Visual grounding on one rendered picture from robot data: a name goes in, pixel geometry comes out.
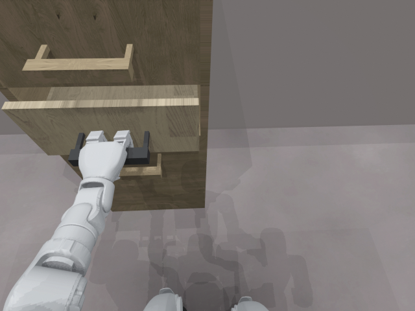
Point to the cabinet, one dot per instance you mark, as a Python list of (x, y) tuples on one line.
[(168, 43)]

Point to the drawer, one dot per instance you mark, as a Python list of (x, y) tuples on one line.
[(170, 113)]

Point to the right robot shin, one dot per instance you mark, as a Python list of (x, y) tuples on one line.
[(245, 299)]

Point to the robot left hand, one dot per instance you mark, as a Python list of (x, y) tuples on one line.
[(100, 158)]

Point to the handle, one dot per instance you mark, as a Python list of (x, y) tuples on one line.
[(135, 156), (132, 173), (78, 70)]

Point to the left robot upper arm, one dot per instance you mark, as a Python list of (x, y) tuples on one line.
[(49, 289)]

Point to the left robot thigh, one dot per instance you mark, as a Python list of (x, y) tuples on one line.
[(165, 302)]

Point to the robot left forearm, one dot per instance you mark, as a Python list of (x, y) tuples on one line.
[(71, 245)]

